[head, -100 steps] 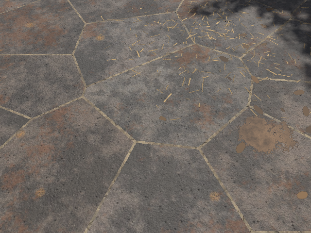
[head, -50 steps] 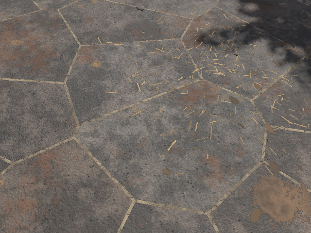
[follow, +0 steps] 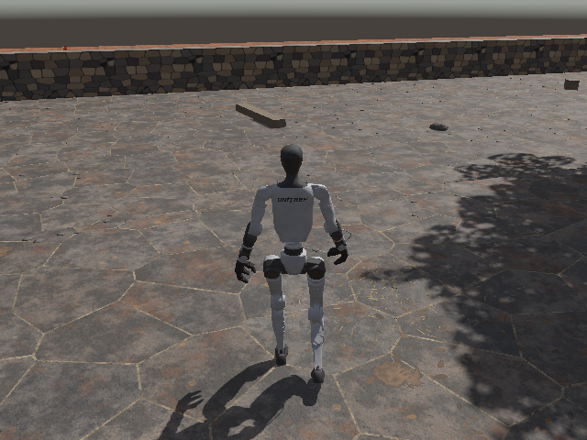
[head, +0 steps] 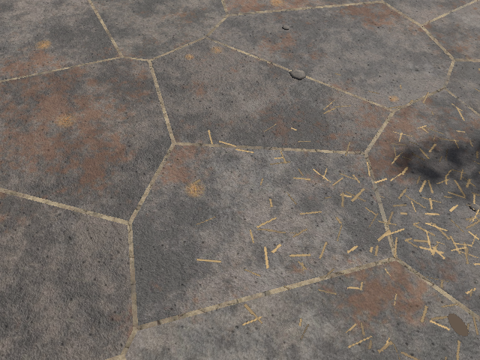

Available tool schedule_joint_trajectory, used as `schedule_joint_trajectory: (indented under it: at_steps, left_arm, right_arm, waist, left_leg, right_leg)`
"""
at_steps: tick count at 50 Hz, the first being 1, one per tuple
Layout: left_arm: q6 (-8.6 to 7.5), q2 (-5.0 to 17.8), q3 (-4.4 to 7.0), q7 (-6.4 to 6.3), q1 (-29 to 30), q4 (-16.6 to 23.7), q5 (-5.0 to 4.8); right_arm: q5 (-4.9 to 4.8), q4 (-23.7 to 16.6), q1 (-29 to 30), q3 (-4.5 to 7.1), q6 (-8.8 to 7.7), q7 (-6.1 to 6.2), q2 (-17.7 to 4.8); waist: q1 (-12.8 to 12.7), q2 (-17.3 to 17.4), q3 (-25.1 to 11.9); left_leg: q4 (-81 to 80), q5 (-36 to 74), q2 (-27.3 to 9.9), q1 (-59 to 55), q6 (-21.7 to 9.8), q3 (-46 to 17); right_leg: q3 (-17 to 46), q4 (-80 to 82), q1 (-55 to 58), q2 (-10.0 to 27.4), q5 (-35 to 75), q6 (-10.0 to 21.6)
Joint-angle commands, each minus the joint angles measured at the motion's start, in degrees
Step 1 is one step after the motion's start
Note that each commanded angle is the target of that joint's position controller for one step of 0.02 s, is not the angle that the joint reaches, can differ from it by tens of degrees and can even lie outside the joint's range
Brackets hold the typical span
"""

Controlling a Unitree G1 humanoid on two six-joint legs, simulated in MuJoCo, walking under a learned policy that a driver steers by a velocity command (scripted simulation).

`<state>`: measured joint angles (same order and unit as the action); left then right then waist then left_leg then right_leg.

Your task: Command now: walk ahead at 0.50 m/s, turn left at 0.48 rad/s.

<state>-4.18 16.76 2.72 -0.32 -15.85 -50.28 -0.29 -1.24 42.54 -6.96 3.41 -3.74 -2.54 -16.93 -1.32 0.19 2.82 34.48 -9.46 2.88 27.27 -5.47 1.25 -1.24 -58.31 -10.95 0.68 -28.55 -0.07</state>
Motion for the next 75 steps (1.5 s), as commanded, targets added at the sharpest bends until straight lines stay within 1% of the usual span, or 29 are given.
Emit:
schedule_joint_trajectory:
  at_steps: [1, 3, 7, 15, 20, 21, 22, 23, 24, 25, 26, 28, 32, 42, 45, 47, 48, 49, 50, 51, 52, 54, 58, 67, 70, 72, 73, 74, 75]
  left_arm:
    - [-4.39, 7.71, 0.98, 0.59, 4.58, 7.40, -1.19]
    - [-3.74, 7.93, 1.67, 0.16, 4.54, 7.58, 0.67]
    - [-1.72, 5.44, 1.40, -0.23, 5.88, 9.12, 1.40]
    - [-2.78, 4.00, 0.76, 1.02, 19.87, 14.21, 0.15]
    - [-4.06, 7.50, 2.43, 1.38, 13.14, 13.08, 0.04]
    - [-4.35, 9.36, 3.27, 1.01, 6.55, 11.99, 0.81]
    - [-4.11, 12.77, 4.11, 0.45, -2.82, 11.26, 1.25]
    - [-3.20, 15.35, 4.83, 0.92, -5.46, 9.06, 1.24]
    - [-2.87, 9.07, 3.52, 1.05, -3.09, 10.60, -0.09]
    - [-2.45, 6.03, 2.72, 0.74, -0.77, 11.15, -0.06]
    - [-2.10, 5.63, 2.35, 0.73, 1.87, 11.29, 0.56]
    - [-2.04, 4.36, 1.84, 0.57, 3.87, 10.42, 1.18]
    - [-2.78, 5.97, 2.66, 0.65, 3.62, 8.58, 0.47]
    - [-0.66, 10.66, 3.98, 0.18, -0.59, 4.96, -0.86]
    - [0.37, 12.88, 4.58, -0.09, -1.21, 4.32, -1.80]
    - [0.78, 11.47, 3.69, -0.39, -1.16, 4.09, -1.59]
    - [0.23, 6.13, 1.74, -0.13, -3.17, 5.94, 0.77]
    - [-1.33, 3.51, 0.28, 0.57, -6.07, 7.11, 0.48]
    - [-2.38, 9.30, 1.83, 1.25, -0.54, 7.38, -1.84]
    - [-2.93, 9.14, 1.65, 1.48, 3.44, 8.86, -2.87]
    - [-2.94, 8.14, 1.45, 1.06, 4.01, 8.33, -2.06]
    - [-1.53, 8.01, 1.80, 1.02, 1.22, 6.59, -1.08]
    - [0.95, 5.21, 1.42, 0.61, 1.22, 5.74, -1.00]
    - [-0.15, 1.80, 0.26, 2.78, 13.21, 9.99, -0.34]
    - [-0.44, 2.94, 0.79, 4.37, 13.08, 12.17, 0.12]
    - [-0.22, 5.64, 2.14, 4.76, 6.20, 11.47, 0.21]
    - [-0.24, 8.18, 3.50, 4.32, -0.92, 9.96, 0.20]
    - [-0.07, 12.24, 4.76, 3.13, -6.36, 9.55, 0.37]
    - [0.36, 17.37, 5.25, 2.13, -4.79, 10.76, 0.81]
  right_arm:
    - [0.33, -1.58, -11.16, 2.72, -0.60, 0.67, -8.98]
    - [1.26, -3.42, -6.53, 1.91, -0.54, 0.98, -6.67]
    - [0.59, -3.57, -7.70, 2.52, -0.61, 2.23, -8.32]
    - [-0.32, -1.37, -14.82, 2.94, 0.80, 3.67, -8.93]
    - [-0.04, -1.84, -13.47, 2.90, 1.89, 4.05, -8.00]
    - [0.26, -2.66, -12.60, 2.06, 1.76, 3.75, -5.81]
    - [1.45, -4.00, -13.32, 0.91, 1.57, 3.66, -2.90]
    - [-0.61, -5.36, -22.07, 0.16, 1.01, 3.50, -0.72]
    - [-1.17, -3.37, -20.71, 1.23, 1.07, 3.70, -7.22]
    - [-0.74, -4.19, -14.06, 2.05, 1.38, 3.60, -9.78]
    - [-0.23, -4.82, -11.14, 2.09, 1.62, 3.66, -8.96]
    - [-0.06, -5.85, -9.75, 2.22, 1.83, 3.06, -6.82]
    - [-0.18, -7.88, -7.61, 1.48, 2.72, 2.64, -3.35]
    - [-0.31, -12.64, 5.98, 0.61, 1.76, -0.33, -2.24]
    - [0.31, -13.25, 3.28, 1.86, 2.10, -0.54, -4.49]
    - [0.18, -8.80, -12.85, 4.77, 2.53, 0.50, -9.29]
    - [0.28, -7.20, -19.72, 5.95, 2.87, 1.75, -14.56]
    - [-0.04, -8.52, -17.71, 5.44, 2.11, 1.50, -16.46]
    - [0.40, -8.48, -16.96, 3.94, 1.42, 0.94, -11.39]
    - [0.66, -7.95, -14.67, 3.36, 0.89, 0.83, -9.89]
    - [0.71, -7.64, -10.72, 2.76, 0.56, 0.82, -8.23]
    - [1.61, -7.84, -6.31, 1.68, -0.22, 0.94, -5.13]
    - [2.07, -5.11, -6.52, 2.07, -2.16, 1.37, -6.08]
    - [1.84, -0.28, -9.64, 2.11, -1.56, 2.99, -6.96]
    - [1.10, 0.25, -9.56, 2.61, 0.46, 4.14, -8.68]
    - [0.67, -0.45, -7.95, 2.97, 1.66, 5.17, -9.85]
    - [0.52, -0.93, -6.73, 2.80, 2.07, 5.49, -9.56]
    - [1.21, -1.77, -7.90, 2.13, 1.63, 5.51, -8.22]
    - [4.23, -3.10, -16.87, -0.10, 0.64, 4.23, -0.48]
  waist:
    - [5.44, 1.14, -9.76]
    - [1.71, 1.07, -6.37]
    - [0.78, 2.18, -4.01]
    - [5.96, 4.36, -2.16]
    - [1.30, 7.04, -4.65]
    - [-2.01, 5.77, -10.33]
    - [-5.10, -1.42, -19.07]
    - [-0.33, -21.75, -23.51]
    - [-1.77, -12.85, -17.79]
    - [-3.38, -7.08, -10.51]
    - [-2.32, -3.17, -6.39]
    - [-0.13, -4.93, -2.70]
    - [0.47, -5.15, -1.39]
    - [-3.34, -3.51, 1.56]
    - [0.11, -5.33, -1.56]
    - [9.17, -3.25, -10.03]
    - [9.50, 7.62, -16.09]
    - [5.41, 14.90, -25.34]
    - [8.50, 6.89, -22.35]
    - [7.69, 6.28, -14.13]
    - [5.05, 1.94, -9.46]
    - [1.52, 3.78, -6.49]
    - [0.55, 2.59, -3.12]
    - [5.42, 1.40, 2.70]
    - [4.50, 3.61, 0.04]
    - [0.73, 5.75, -4.75]
    - [-3.20, 4.71, -8.35]
    - [-5.77, -1.21, -13.23]
    - [1.67, -16.60, -20.98]
  left_leg:
    - [-18.01, -2.66, -17.08, -34.81, -11.89, -31.84]
    - [-20.22, 8.06, -13.96, -23.33, -11.14, -25.28]
    - [-22.85, 15.44, -11.43, -16.02, -11.57, -19.29]
    - [-19.03, 7.68, -8.62, -16.20, -6.40, -19.54]
    - [-8.58, 13.51, -9.55, -22.10, -4.24, -25.46]
    - [0.40, 14.63, -6.57, -18.82, -2.54, -23.06]
    - [16.53, 1.88, -1.98, -10.23, -0.12, -17.26]
    - [32.64, -25.96, 4.01, 10.51, 3.02, -12.16]
    - [38.84, -23.27, -1.42, 16.36, 3.78, -13.42]
    - [39.62, -17.56, -3.20, 17.41, 4.25, -11.62]
    - [38.41, -13.54, -5.09, 15.48, 4.75, -9.91]
    - [34.45, -9.62, -8.04, 12.08, 4.89, -9.28]
    - [28.33, -6.08, -9.85, 13.33, 5.90, -7.22]
    - [3.47, 7.93, -7.82, 10.49, 3.49, -0.45]
    - [1.09, -0.91, -3.25, 1.84, 0.05, 3.02]
    - [-4.08, 3.58, 0.34, -22.74, -3.63, 3.09]
    - [-3.87, 3.65, -12.49, -42.56, -8.64, -16.61]
    - [-13.73, -4.83, -24.15, -50.90, -17.97, -46.16]
    - [-16.36, -7.12, -23.16, -48.16, -15.20, -41.72]
    - [-16.60, -4.07, -20.94, -40.40, -12.98, -32.67]
    - [-17.17, 1.09, -18.68, -32.01, -10.79, -25.70]
    - [-20.39, 8.68, -15.99, -21.93, -9.31, -18.10]
    - [-26.01, 12.75, -15.41, -17.24, -9.16, -9.46]
    - [-25.47, 21.86, -14.69, -24.72, -3.95, 4.60]
    - [-17.09, 38.97, -16.11, -30.60, -2.42, 5.88]
    - [-6.45, 51.79, -15.68, -32.03, -0.47, 6.45]
    - [3.95, 50.18, -13.71, -29.28, 1.42, 7.56]
    - [19.83, 33.13, -9.87, -19.31, 4.82, 8.15]
    - [41.69, -28.19, 0.60, 3.81, 9.29, 5.01]
  right_leg:
    - [6.32, -13.78, -33.37, 3.19, 6.12, 1.90]
    - [6.62, -7.01, -26.35, 5.62, 10.37, 0.75]
    - [4.80, 3.24, -25.08, 5.02, 16.05, -2.86]
    - [5.00, 28.46, -18.79, -0.40, 34.34, -3.11]
    - [4.87, 34.52, -8.89, -1.25, 25.88, 1.02]
    - [7.04, 33.96, 3.24, 2.34, 26.58, 3.72]
    - [17.49, 32.40, 19.12, 12.52, 24.30, 7.13]
    - [44.30, 37.78, 33.87, 23.79, 11.99, 16.07]
    - [44.41, 40.06, 29.80, 23.17, 1.10, 14.14]
    - [34.36, 40.91, 22.42, 20.40, 2.88, 11.48]
    - [27.56, 42.28, 15.20, 17.93, 10.07, 10.32]
    - [18.76, 45.16, 7.04, 14.52, 18.38, 9.63]
    - [9.99, 49.42, 4.41, 14.34, 25.85, 11.54]
    - [-5.41, 48.01, 12.79, 14.78, 36.64, 8.16]
    - [-7.76, 38.64, 15.66, 15.63, 59.24, 6.89]
    - [-10.65, 18.06, 6.94, 12.60, 61.63, 4.21]
    - [-11.26, -1.94, -12.68, 8.07, 30.42, 1.40]
    - [-1.17, -17.74, -26.59, -1.40, -5.35, -0.50]
    - [5.62, -20.60, -31.94, 1.68, -2.69, 0.01]
    - [4.45, -18.62, -33.80, 3.75, 1.15, 0.96]
    - [4.12, -13.91, -31.82, 6.53, 5.61, 1.11]
    - [4.87, -9.33, -24.92, 9.00, 10.74, 0.57]
    - [5.60, -3.59, -25.94, 8.77, 18.67, -1.54]
    - [2.17, 22.27, -27.30, 4.14, 37.23, -0.10]
    - [-1.47, 24.64, -25.59, 1.29, 30.05, 1.58]
    - [-3.86, 25.01, -17.89, -2.42, 24.47, 3.47]
    - [-3.71, 28.94, -8.58, -4.30, 28.04, 5.17]
    - [4.49, 30.85, 5.62, 0.94, 46.87, 8.39]
    - [26.98, 23.70, 27.50, 16.99, 74.48, 19.95]
